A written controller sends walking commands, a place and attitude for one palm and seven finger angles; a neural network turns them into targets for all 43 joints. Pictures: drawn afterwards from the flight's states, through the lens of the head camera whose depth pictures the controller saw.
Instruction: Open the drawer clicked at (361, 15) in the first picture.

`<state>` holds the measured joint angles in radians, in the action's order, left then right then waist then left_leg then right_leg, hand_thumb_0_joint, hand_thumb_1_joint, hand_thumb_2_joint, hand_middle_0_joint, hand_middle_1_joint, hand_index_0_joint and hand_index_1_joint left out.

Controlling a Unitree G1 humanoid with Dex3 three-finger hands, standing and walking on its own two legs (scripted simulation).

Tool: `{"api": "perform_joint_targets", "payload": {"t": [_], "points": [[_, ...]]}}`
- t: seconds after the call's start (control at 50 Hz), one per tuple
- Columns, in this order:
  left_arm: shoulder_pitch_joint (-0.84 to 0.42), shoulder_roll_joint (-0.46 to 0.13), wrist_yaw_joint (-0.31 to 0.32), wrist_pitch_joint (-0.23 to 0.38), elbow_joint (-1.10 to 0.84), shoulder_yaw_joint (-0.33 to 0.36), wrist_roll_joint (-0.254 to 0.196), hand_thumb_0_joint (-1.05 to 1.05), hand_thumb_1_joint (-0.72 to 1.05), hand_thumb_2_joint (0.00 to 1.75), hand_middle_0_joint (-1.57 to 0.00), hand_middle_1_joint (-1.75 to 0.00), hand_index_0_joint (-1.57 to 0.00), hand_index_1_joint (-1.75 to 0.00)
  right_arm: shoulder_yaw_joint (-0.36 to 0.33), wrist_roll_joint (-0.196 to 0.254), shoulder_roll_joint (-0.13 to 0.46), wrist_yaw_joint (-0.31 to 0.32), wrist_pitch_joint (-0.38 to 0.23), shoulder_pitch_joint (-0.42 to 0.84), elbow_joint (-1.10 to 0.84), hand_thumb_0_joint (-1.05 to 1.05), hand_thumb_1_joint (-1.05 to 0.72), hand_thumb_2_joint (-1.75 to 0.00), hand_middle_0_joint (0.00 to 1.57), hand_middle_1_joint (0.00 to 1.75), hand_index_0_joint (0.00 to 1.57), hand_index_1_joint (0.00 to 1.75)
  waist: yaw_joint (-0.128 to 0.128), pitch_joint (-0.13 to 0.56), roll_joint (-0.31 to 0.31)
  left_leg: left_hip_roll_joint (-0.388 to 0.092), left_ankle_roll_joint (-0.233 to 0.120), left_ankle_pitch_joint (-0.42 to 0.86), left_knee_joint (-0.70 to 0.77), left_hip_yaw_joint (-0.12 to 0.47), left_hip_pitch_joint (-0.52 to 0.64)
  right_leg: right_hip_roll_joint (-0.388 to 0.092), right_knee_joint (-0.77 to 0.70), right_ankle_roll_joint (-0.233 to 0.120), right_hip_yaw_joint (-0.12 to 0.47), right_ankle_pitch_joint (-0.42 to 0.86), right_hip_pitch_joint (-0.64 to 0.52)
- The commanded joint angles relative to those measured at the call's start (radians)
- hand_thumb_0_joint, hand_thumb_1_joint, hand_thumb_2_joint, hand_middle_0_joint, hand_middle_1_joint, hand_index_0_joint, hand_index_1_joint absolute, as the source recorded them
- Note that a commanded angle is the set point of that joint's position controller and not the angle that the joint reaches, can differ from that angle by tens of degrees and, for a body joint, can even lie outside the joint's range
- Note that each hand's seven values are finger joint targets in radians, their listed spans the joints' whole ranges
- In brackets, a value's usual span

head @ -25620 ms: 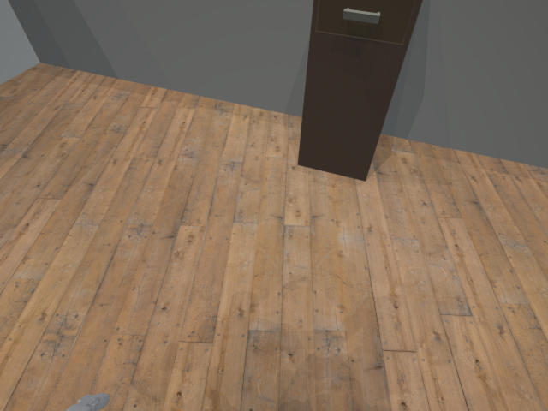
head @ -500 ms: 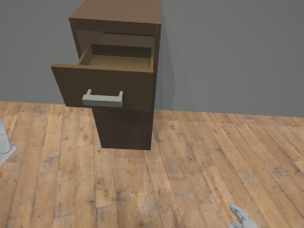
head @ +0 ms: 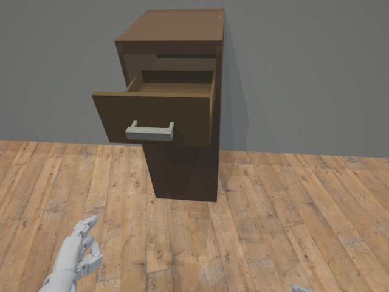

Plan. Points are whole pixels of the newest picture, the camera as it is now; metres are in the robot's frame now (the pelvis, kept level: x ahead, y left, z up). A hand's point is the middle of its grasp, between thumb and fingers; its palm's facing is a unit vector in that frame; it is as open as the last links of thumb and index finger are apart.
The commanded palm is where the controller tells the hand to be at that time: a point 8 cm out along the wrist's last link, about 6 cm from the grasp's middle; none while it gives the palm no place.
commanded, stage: let the arm hang, fingers relaxed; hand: left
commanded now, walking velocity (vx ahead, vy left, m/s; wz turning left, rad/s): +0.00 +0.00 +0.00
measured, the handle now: (151, 128) +0.54 +0.15 +0.06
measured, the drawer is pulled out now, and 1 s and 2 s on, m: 0.28 0.28 0.28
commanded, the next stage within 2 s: look to check the result in 0.94 s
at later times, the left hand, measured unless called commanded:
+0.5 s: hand out of the picture -0.06 +0.18 -0.14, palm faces +0.01 -0.97 -0.23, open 7.3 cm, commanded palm none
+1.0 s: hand out of the picture +0.02 +0.16 -0.15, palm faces +0.00 -0.98 -0.20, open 7.4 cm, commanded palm none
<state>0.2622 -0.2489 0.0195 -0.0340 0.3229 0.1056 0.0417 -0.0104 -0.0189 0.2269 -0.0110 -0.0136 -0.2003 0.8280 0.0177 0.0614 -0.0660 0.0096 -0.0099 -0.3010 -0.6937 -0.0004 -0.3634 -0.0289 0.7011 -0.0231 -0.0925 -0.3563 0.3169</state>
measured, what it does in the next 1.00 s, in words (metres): stands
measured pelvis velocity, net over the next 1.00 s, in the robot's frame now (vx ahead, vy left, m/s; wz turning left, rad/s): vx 0.01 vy -0.01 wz -0.04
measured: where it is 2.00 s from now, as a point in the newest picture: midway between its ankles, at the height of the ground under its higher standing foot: outside the picture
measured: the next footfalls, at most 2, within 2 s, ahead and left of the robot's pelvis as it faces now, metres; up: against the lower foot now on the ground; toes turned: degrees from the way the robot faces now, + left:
none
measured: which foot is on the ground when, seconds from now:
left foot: down 0.00-1.00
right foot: down 0.00-1.00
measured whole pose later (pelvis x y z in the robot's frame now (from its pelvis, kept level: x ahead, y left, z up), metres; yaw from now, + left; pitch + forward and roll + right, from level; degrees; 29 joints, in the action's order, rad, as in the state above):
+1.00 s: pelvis +0.01 -0.01 +0.02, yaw -2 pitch -2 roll +0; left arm 0.26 -0.13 0.03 0.00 1.13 0.02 0.01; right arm -0.01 -0.01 0.12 0.03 0.02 -0.31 1.12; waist 0.01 -0.07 -0.03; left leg -0.03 0.01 -0.18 -0.42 -0.03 -0.20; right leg 0.02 0.42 -0.04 -0.07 -0.22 0.17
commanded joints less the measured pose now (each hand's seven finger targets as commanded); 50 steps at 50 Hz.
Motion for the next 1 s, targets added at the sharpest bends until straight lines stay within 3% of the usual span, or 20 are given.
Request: {"api": "perform_joint_targets", "payload": {"t": [0.0, 0.06, 0.12, 0.14, 0.16, 0.18, 0.36, 0.46, 0.58, 0.66, 0.72, 0.9, 0.98], "points": [[-0.004, -0.091, -0.007, 0.001, 0.21, -0.034, -0.012, 0.0, 0.9, 0.9, -0.2, -0.3, -0.2, -0.3, -0.016, -0.016, 0.091, 0.015, 0.011, -0.017, -0.052, 0.0, -0.9, -0.9, 0.2, 0.3, 0.2, 0.3, -0.002, -0.163, 0.073, -0.094, -0.045, 0.171, 0.207, 0.131, 0.008, -0.069, -0.227, -0.026, 0.12, 0.044, 0.041], [0.026, -0.096, -0.004, 0.011, 0.416, -0.047, -0.022, 0.0, 0.9, 0.9, -0.2, -0.3, -0.2, -0.3, -0.008, -0.01, 0.098, 0.027, 0.014, -0.02, 0.007, 0.0, -0.9, -0.9, 0.2, 0.3, 0.2, 0.3, -0.026, -0.146, -0.036, -0.104, -0.046, 0.045, 0.307, 0.143, -0.009, -0.04, -0.27, -0.03, 0.13, 0.04, -0.07], [0.084, -0.04, -0.001, 0.026, 0.547, -0.035, -0.025, 0.0, 0.9, 0.9, -0.2, -0.3, -0.2, -0.3, -0.009, -0.01, 0.052, 0.04, 0.009, -0.072, 0.065, 0.0, -0.9, -0.9, 0.2, 0.3, 0.2, 0.3, -0.028, -0.036, -0.127, -0.095, -0.039, 0.055, 0.305, 0.102, 0.055, -0.054, -0.302, -0.043, 0.129, 0.111, -0.158], [0.093, -0.045, -0.001, 0.029, 0.579, -0.041, -0.028, 0.0, 0.9, 0.9, -0.2, -0.3, -0.2, -0.3, -0.007, -0.006, 0.042, 0.042, 0.01, -0.089, 0.081, 0.0, -0.9, -0.9, 0.2, 0.3, 0.2, 0.3, -0.026, -0.017, -0.111, -0.092, -0.036, 0.082, 0.297, 0.093, 0.08, -0.06, -0.314, -0.046, 0.133, 0.137, -0.169], [0.088, -0.043, 0.0, 0.03, 0.604, -0.045, -0.028, 0.0, 0.9, 0.9, -0.2, -0.3, -0.2, -0.3, -0.008, -0.001, 0.037, 0.044, 0.014, -0.104, 0.093, 0.0, -0.9, -0.9, 0.2, 0.3, 0.2, 0.3, -0.022, -0.029, -0.039, -0.097, -0.035, 0.102, 0.29, 0.088, 0.099, -0.061, -0.332, -0.047, 0.126, 0.153, -0.161], [0.087, -0.037, -0.001, 0.031, 0.629, -0.054, -0.029, 0.0, 0.9, 0.9, -0.2, -0.3, -0.2, -0.3, -0.009, 0.001, 0.034, 0.046, 0.016, -0.123, 0.112, 0.0, -0.9, -0.9, 0.2, 0.3, 0.2, 0.3, -0.017, -0.043, -0.019, -0.096, -0.033, 0.099, 0.29, 0.08, 0.111, -0.067, -0.35, -0.046, 0.128, 0.142, -0.146], [0.127, -0.024, 0.012, 0.031, 0.781, -0.081, -0.035, 0.0, 0.9, 0.9, -0.2, -0.3, -0.2, -0.3, -0.006, 0.01, 0.006, 0.05, 0.028, -0.199, 0.225, 0.0, -0.9, -0.9, 0.2, 0.3, 0.2, 0.3, -0.01, -0.153, 0.054, -0.106, -0.028, 0.082, 0.336, 0.068, 0.162, -0.06, -0.408, -0.044, 0.12, 0.051, -0.066], [0.13, -0.012, 0.016, 0.029, 0.805, -0.08, -0.033, 0.0, 0.9, 0.9, -0.2, -0.3, -0.2, -0.3, -0.009, 0.008, -0.006, 0.05, 0.03, -0.201, 0.248, 0.0, -0.9, -0.9, 0.2, 0.3, 0.2, 0.3, -0.012, -0.18, 0.066, -0.103, -0.028, 0.027, 0.356, 0.065, 0.148, -0.053, -0.409, -0.04, 0.127, 0.006, -0.048], [0.114, 0.011, 0.019, 0.032, 0.803, -0.077, -0.031, 0.0, 0.9, 0.9, -0.2, -0.3, -0.2, -0.3, -0.011, 0.005, -0.029, 0.051, 0.024, -0.192, 0.26, 0.0, -0.9, -0.9, 0.2, 0.3, 0.2, 0.3, -0.012, -0.195, 0.052, -0.101, -0.027, 0.051, 0.361, 0.059, 0.132, -0.055, -0.399, -0.036, 0.127, 0.048, -0.057], [0.1, 0.011, 0.02, 0.033, 0.795, -0.072, -0.031, 0.0, 0.9, 0.9, -0.2, -0.3, -0.2, -0.3, -0.011, 0.004, -0.04, 0.05, 0.023, -0.19, 0.267, 0.0, -0.9, -0.9, 0.2, 0.3, 0.2, 0.3, -0.016, -0.189, 0.072, -0.098, -0.024, 0.078, 0.354, 0.055, 0.138, -0.055, -0.397, -0.037, 0.126, 0.058, -0.067], [0.084, 0.012, 0.019, 0.033, 0.792, -0.069, -0.032, 0.0, 0.9, 0.9, -0.2, -0.3, -0.2, -0.3, -0.011, 0.001, -0.047, 0.051, 0.023, -0.191, 0.269, 0.0, -0.9, -0.9, 0.2, 0.3, 0.2, 0.3, -0.015, -0.196, 0.034, -0.095, -0.021, 0.082, 0.353, 0.048, 0.129, -0.061, -0.399, -0.039, 0.133, 0.063, -0.069], [0.065, 0.009, 0.018, 0.038, 0.785, -0.068, -0.035, 0.0, 0.9, 0.9, -0.2, -0.3, -0.2, -0.3, -0.013, 0.004, -0.042, 0.054, 0.019, -0.189, 0.269, 0.0, -0.9, -0.9, 0.2, 0.3, 0.2, 0.3, -0.01, -0.159, 0.046, -0.105, -0.018, 0.155, 0.34, 0.046, 0.162, -0.061, -0.397, -0.04, 0.133, 0.145, -0.102], [0.064, 0.008, 0.018, 0.036, 0.791, -0.068, -0.035, 0.0, 0.9, 0.9, -0.2, -0.3, -0.2, -0.3, -0.014, 0.004, -0.041, 0.054, 0.023, -0.184, 0.271, 0.0, -0.9, -0.9, 0.2, 0.3, 0.2, 0.3, -0.009, -0.176, 0.046, -0.104, -0.016, 0.128, 0.345, 0.041, 0.165, -0.06, -0.411, -0.04, 0.136, 0.105, -0.084]]}}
